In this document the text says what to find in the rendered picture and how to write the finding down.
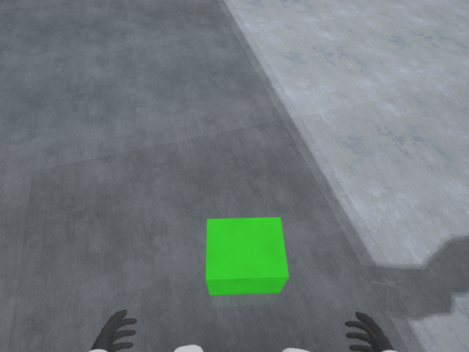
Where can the right robot hand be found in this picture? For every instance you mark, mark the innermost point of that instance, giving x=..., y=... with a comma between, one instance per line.
x=375, y=336

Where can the carton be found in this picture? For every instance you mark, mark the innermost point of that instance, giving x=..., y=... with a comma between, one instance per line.
x=245, y=256

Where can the left robot hand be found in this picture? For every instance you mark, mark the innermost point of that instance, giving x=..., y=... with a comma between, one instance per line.
x=109, y=334

